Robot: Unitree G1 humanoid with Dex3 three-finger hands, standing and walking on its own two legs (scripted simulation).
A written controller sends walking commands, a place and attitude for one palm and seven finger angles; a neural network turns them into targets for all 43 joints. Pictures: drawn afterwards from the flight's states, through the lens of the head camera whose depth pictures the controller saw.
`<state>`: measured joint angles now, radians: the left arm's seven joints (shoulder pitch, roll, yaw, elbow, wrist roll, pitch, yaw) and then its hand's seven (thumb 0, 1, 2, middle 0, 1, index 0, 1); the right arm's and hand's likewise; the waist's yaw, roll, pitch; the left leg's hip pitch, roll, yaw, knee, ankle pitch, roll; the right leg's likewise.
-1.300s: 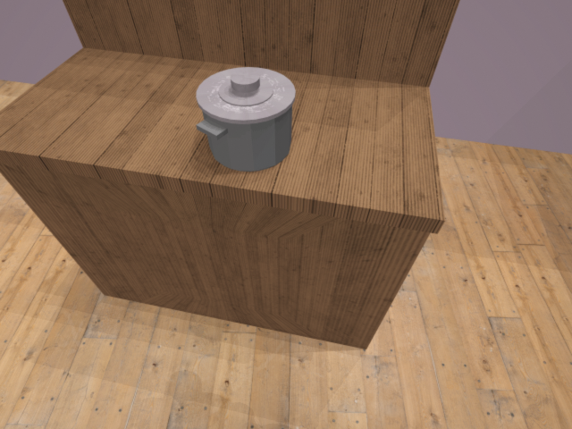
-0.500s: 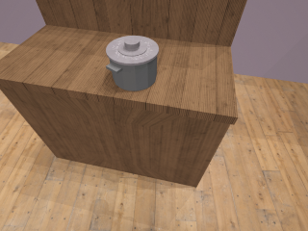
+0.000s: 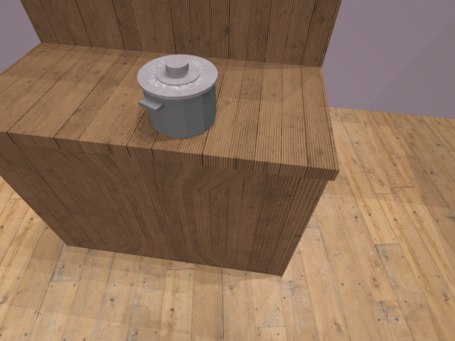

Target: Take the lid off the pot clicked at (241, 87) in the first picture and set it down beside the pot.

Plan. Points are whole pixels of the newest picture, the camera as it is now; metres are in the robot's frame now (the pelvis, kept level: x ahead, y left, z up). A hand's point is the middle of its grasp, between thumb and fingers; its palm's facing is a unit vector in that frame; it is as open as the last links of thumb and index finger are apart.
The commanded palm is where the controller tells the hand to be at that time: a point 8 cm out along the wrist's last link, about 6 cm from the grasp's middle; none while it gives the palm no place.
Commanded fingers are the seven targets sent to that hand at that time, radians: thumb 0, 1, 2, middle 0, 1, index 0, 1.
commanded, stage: take the last steps up to it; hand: left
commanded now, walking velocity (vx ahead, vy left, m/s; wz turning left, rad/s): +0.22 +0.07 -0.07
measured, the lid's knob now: (176, 65) +0.65 +0.16 +0.15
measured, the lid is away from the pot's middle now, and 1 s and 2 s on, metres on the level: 0.00 0.00 0.00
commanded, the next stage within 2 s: come to a stop and stand still in 0.30 s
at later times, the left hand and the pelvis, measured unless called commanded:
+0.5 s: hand (157, 307) +0.21 +0.16 -0.16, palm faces +0.00 -0.98 -0.21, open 7.3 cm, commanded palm none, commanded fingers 0.00 0.90 0.90 -0.20 -0.30 -0.20 -0.30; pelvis +0.12 -0.01 +0.00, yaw -2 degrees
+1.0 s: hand (140, 332) +0.17 +0.19 -0.16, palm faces +0.01 -0.95 -0.31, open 7.3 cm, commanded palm none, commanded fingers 0.00 0.90 0.90 -0.20 -0.30 -0.20 -0.30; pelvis +0.13 -0.01 +0.00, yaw -2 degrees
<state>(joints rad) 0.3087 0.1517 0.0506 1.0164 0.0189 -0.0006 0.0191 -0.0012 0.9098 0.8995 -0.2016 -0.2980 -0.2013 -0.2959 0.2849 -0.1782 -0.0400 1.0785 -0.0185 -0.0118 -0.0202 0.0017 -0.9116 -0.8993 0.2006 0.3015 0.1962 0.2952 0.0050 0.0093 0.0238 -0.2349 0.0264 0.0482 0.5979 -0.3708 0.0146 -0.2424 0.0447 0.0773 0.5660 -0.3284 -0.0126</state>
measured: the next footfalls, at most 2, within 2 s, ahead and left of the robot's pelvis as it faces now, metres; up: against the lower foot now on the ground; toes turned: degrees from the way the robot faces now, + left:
right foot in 0.36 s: +0.19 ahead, -0.13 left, +0.00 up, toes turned -7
left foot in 0.62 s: +0.23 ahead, +0.14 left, +0.00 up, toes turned +1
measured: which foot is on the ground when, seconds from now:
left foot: down 0.00-0.36, up 0.38-0.60, down 0.62-0.94, up 0.96-1.00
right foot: down 0.00-0.04, up 0.06-0.34, down 0.36-0.64, up 0.66-0.90, down 0.92-1.00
